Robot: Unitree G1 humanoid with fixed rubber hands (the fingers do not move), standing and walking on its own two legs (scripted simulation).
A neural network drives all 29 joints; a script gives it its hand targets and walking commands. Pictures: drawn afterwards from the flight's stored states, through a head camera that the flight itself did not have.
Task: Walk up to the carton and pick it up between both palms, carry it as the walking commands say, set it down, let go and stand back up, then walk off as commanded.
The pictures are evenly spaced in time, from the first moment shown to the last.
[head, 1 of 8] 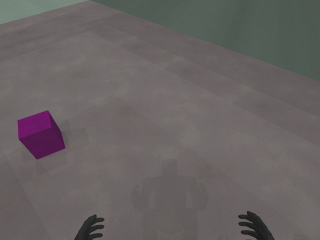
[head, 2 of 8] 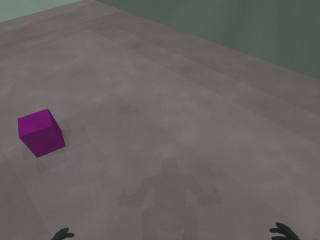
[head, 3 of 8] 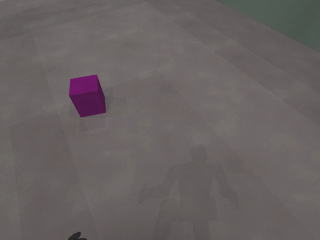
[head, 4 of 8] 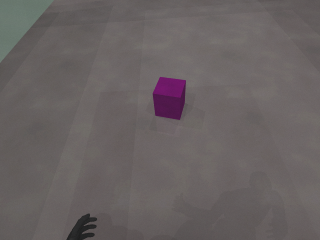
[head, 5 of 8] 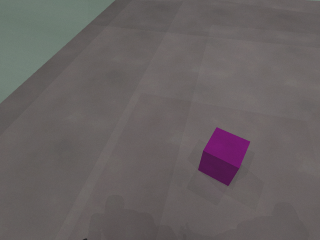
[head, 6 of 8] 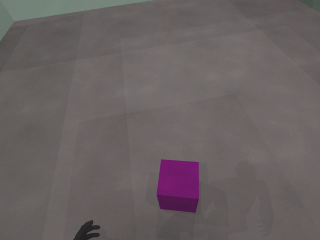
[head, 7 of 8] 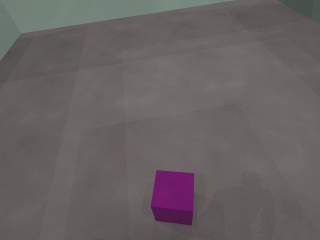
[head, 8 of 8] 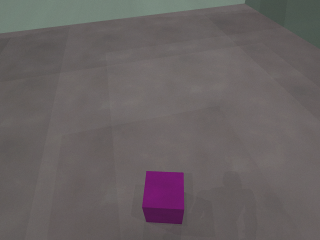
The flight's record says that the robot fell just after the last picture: no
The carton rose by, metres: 0.00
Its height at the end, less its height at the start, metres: +0.00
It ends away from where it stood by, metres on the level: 0.00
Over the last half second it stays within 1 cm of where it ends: yes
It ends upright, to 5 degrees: yes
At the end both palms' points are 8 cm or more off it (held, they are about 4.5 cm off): yes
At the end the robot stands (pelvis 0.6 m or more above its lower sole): yes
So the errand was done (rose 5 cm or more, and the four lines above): no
